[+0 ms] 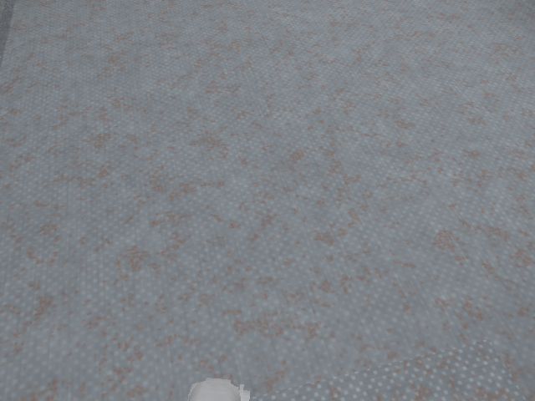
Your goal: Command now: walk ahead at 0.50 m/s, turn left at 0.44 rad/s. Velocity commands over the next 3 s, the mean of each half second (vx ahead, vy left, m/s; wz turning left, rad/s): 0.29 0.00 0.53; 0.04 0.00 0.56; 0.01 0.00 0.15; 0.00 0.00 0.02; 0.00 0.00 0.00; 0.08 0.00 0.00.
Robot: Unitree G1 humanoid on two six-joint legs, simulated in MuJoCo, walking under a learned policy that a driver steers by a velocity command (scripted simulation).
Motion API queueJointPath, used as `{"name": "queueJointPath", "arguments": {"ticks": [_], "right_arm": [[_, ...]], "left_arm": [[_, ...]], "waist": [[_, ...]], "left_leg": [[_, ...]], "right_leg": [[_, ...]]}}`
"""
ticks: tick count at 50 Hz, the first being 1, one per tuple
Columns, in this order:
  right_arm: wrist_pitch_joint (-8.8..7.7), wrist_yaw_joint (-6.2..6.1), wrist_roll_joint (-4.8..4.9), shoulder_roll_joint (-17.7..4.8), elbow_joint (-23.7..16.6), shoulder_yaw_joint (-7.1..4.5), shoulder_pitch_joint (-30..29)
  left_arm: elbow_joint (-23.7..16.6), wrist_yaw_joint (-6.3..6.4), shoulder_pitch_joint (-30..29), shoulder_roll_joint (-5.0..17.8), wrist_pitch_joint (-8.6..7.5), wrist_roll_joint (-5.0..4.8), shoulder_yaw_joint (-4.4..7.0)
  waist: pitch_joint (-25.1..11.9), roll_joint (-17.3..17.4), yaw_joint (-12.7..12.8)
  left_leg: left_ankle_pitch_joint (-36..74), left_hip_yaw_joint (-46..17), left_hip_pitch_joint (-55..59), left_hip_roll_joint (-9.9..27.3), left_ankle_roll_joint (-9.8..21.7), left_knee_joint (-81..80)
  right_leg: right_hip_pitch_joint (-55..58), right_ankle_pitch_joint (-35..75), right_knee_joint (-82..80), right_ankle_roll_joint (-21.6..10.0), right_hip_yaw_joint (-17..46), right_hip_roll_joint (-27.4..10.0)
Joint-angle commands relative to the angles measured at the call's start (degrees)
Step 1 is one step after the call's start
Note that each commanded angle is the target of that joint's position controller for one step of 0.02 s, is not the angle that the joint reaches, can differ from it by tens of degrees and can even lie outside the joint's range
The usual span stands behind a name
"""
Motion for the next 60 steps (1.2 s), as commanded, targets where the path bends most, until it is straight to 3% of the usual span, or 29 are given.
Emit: {"name": "queueJointPath", "arguments": {"ticks": [1, 4, 7, 9, 10, 11, 12, 13, 14, 15, 17, 19, 22, 25, 33, 34, 36, 37, 38, 39, 41, 43, 46, 52, 54, 55, 56, 58, 60], "right_arm": [[0.52, -0.43, 0.33, -1.10, -6.74, 1.58, -8.02], [3.09, -1.53, 0.28, -1.01, -12.58, 2.43, -17.96], [5.88, 0.08, -0.28, 0.28, -13.58, 2.12, -18.08], [3.42, -0.51, 0.66, -3.92, -11.20, -0.05, -8.30], [2.14, -1.60, 1.06, -6.03, -9.77, -0.76, -2.40], [1.37, -2.63, 1.53, -8.42, -8.07, -1.60, 5.78], [1.32, -4.27, -1.74, -11.98, -6.61, -2.94, 16.71], [2.05, -4.38, -4.03, -15.16, -4.75, -3.92, 23.82], [0.69, -5.09, -3.98, -17.62, -3.67, -5.54, 20.09], [-0.16, -5.31, -2.56, -13.29, -3.16, -4.71, 14.89], [-0.57, -4.46, -0.28, -5.21, -1.87, -1.97, 4.79], [-0.84, -4.11, -0.49, -2.32, -3.13, -0.95, -2.46], [-2.38, -3.95, -1.97, -8.88, -5.81, -3.41, -3.90], [-3.69, -4.98, -2.37, -8.97, -6.42, -3.50, 3.92], [-3.25, -3.21, 0.29, -12.68, -12.17, -5.91, 3.75], [1.42, -6.18, 4.51, -9.72, -14.96, -5.13, 3.79], [3.14, -6.74, 4.46, -7.91, -17.37, -4.61, 4.35], [3.08, -6.43, 3.01, -3.49, -18.80, -3.53, 7.70], [2.59, -6.01, 3.40, -6.77, -19.97, -4.05, 12.10], [3.02, -6.02, 2.97, -12.08, -19.59, -5.43, 10.40], [6.07, -7.02, 2.89, -12.00, -19.32, -5.51, 5.50], [7.38, -7.08, 2.56, -8.11, -21.64, -4.00, 1.50], [6.90, -6.41, 2.33, -5.87, -22.44, -2.63, -0.56], [7.30, -5.34, 1.57, -6.54, -19.99, -3.21, 3.79], [7.07, -5.33, 0.18, -8.23, -20.79, -3.60, 4.54], [6.69, -5.79, -0.75, -12.95, -22.59, -4.35, 3.31], [6.48, -5.96, -1.11, -12.69, -22.46, -4.37, 2.96], [5.32, -6.30, -0.81, -7.45, -22.79, -2.89, -1.25], [4.86, -6.73, -0.19, -7.05, -22.84, -2.82, -2.63]], "left_arm": [[-1.08, -0.05, 0.35, 1.33, -0.99, 2.06, -1.65], [-0.82, -0.59, 4.70, 1.52, -1.30, 3.15, -2.66], [-3.91, -2.17, 2.73, 8.45, -3.45, -2.56, -1.54], [-7.35, -1.03, -0.60, 14.93, -5.30, -4.26, 0.76], [-8.46, -0.95, -0.41, 16.09, -5.53, -3.02, 1.43], [-10.18, -0.16, 2.09, 13.24, -5.92, -1.45, 1.69], [-13.61, -0.77, -3.70, 11.98, -5.25, -0.85, 1.33], [-16.15, -2.32, -10.48, 11.48, -3.57, -4.81, 2.64], [-16.74, -2.41, -11.42, 7.87, -3.06, -5.99, 2.59], [-17.15, -1.19, -12.07, 5.11, -3.11, -4.81, 1.77], [-19.07, 0.62, -12.40, 0.20, -2.97, -3.60, -0.09], [-20.27, 1.25, -11.38, 2.23, -2.31, -3.32, -0.26], [-22.97, 2.43, -17.83, 9.53, -1.93, -4.37, 1.68], [-23.24, 2.49, -19.29, 9.66, -2.63, -4.51, 2.37], [-29.92, 3.00, -25.90, 8.01, -1.73, -5.15, 2.54], [-30.70, 5.32, -26.81, 8.79, -1.00, -8.78, 3.05], [-29.13, 6.08, -20.59, 11.61, -1.15, -8.68, 4.21], [-29.85, 6.26, -17.39, 15.04, -0.65, -6.58, 4.94], [-31.81, 5.89, -17.56, 16.05, 0.72, -4.43, 5.29], [-33.20, 5.55, -18.40, 11.95, 0.91, -5.21, 4.81], [-34.16, 6.11, -19.90, 7.57, 1.27, -6.02, 3.42], [-33.43, 7.26, -20.73, 9.46, 1.85, -6.28, 3.62], [-32.04, 7.37, -18.49, 10.96, 1.91, -5.43, 4.47], [-31.56, 5.11, -19.11, 11.98, 3.21, -7.56, 4.49], [-29.50, 4.28, -15.44, 8.70, 2.91, -7.25, 3.46], [-30.23, 4.23, -15.29, 5.37, 2.71, -6.23, 2.54], [-31.27, 5.07, -17.46, 6.65, 2.65, -6.60, 2.53], [-30.64, 5.19, -18.64, 8.36, 3.26, -6.91, 3.24], [-29.32, 5.44, -17.14, 8.90, 3.68, -5.91, 3.90]], "waist": [[3.63, -2.92, -1.05], [3.91, -4.24, 0.91], [4.14, -10.09, -2.85], [2.09, -8.75, -6.88], [-3.12, -10.09, -7.57], [-14.28, -3.93, -7.56], [-20.96, 5.42, -12.76], [-21.38, 8.86, -13.85], [-13.15, 3.50, -11.84], [-7.50, 3.66, -8.65], [-4.34, -0.19, 0.03], [-5.75, -1.75, 3.98], [-7.06, -4.94, 3.42], [-5.68, -0.83, 0.60], [1.03, 4.67, -2.15], [1.02, 5.75, -1.30], [-4.22, 5.88, -0.13], [-9.46, -5.47, -2.02], [-12.27, -20.56, -4.29], [-12.60, -17.23, -3.01], [-6.58, -8.12, -1.37], [-1.20, -7.49, -1.61], [-3.69, -10.59, -0.06], [-1.76, -12.33, -1.75], [-0.43, -8.09, -2.07], [-0.37, 4.94, -0.05], [-0.81, 14.87, -2.53], [2.88, 12.24, -1.72], [2.39, 9.38, -1.39]], "left_leg": [[3.74, 1.91, -7.55, 1.66, 2.89, -6.53], [7.15, 7.68, -3.89, 7.08, -2.01, -28.83], [-14.87, 18.39, 20.71, -0.10, -6.79, -43.41], [-11.18, 18.96, 26.25, -5.30, -7.13, -59.50], [1.59, 15.07, 39.05, -5.52, -4.47, -58.66], [16.58, 2.17, 64.27, -2.63, 0.64, -59.35], [15.18, -18.75, 80.67, 3.90, 5.92, -78.43], [9.83, -39.80, 78.24, 11.35, 8.41, -94.80], [3.12, -38.28, 67.29, 11.93, 4.94, -95.39], [-2.21, -32.83, 56.20, 10.21, 4.81, -93.19], [0.38, -23.61, 43.51, 5.57, 2.39, -92.65], [10.08, -18.55, 41.00, 4.16, -0.11, -96.18], [21.89, -10.16, 43.01, 3.44, -2.28, -98.51], [25.29, -11.32, 43.63, 3.61, -3.14, -100.77], [17.41, -21.78, 56.46, 6.80, 0.04, -98.39], [19.35, -20.54, 56.14, 4.50, -2.88, -96.29], [12.27, -16.52, 55.41, -0.60, -8.13, -86.24], [-16.49, -7.60, 44.88, -5.92, -12.08, -70.72], [-33.12, -2.18, 32.81, -9.76, -15.98, -60.74], [-29.46, -0.63, 29.32, -3.81, -18.62, -51.33], [-20.86, 0.95, 27.84, 0.18, -20.06, -45.50], [-16.99, 3.11, 28.80, 1.28, -19.49, -51.88], [-16.06, 6.86, 37.39, 1.91, -19.28, -62.93], [-7.85, 11.10, 55.51, 0.72, -16.31, -89.43], [-0.48, 5.72, 65.34, 2.69, -13.14, -98.28], [6.00, -10.07, 67.93, 14.32, -8.72, -102.67], [-1.16, -15.87, 58.21, 20.23, -1.47, -108.49], [-9.82, -11.78, 56.16, 15.49, -2.91, -108.75], [-9.14, -9.16, 56.66, 13.41, -4.95, -107.05]], "right_leg": [[3.25, 13.06, -17.04, -7.01, 6.70, -10.72], [6.91, 18.66, -24.94, -7.54, 4.43, -13.58], [2.78, 62.87, -25.23, -9.11, -1.23, -16.67], [15.47, 90.61, -12.36, -6.09, -2.21, -18.08], [11.17, 100.44, -4.47, -3.83, -2.49, -17.46], [-6.41, 87.28, 8.69, 0.96, 0.17, -13.07], [-22.61, 38.00, 26.88, 3.53, 3.57, -4.47], [-30.28, 4.73, 48.47, 3.18, 15.89, 4.24], [-35.45, 9.28, 57.88, 1.95, 25.30, 3.53], [-35.74, 12.15, 63.90, 1.14, 26.54, 2.51], [-36.80, 12.01, 67.86, -1.76, 25.71, 3.01], [-38.68, 8.37, 67.64, -2.33, 25.42, 2.55], [-36.68, 5.63, 54.94, 4.76, 19.38, -0.74], [-31.14, 9.71, 52.89, 7.23, 17.07, -1.23], [-21.12, 8.52, 13.47, 8.81, 18.29, -0.09], [-17.94, 6.58, 0.53, 6.70, 15.79, 2.48], [-1.87, 25.66, -10.48, 3.15, 18.20, -0.35], [10.88, 52.28, -5.36, -3.15, 29.64, -15.30], [16.13, 64.93, -7.16, -13.80, 45.79, -25.79], [14.29, 57.45, -7.37, -15.72, 46.40, -26.88], [8.11, 37.05, -8.06, -9.92, 34.00, -18.30], [2.03, 26.90, -11.66, -8.36, 26.95, -14.09], [1.12, 28.63, -12.09, -8.92, 18.86, -11.40], [-4.60, 13.85, -10.32, -9.22, 18.91, -12.90], [-11.88, 6.85, -5.43, -3.05, 16.01, -9.51], [-19.85, -1.16, 6.50, 2.83, 8.59, -2.93], [-17.63, -7.47, 10.61, 4.10, 11.53, -1.44], [-17.24, -4.29, 16.35, 5.16, 15.18, -2.69], [-17.26, -2.83, 18.83, 5.69, 16.10, -3.04]]}}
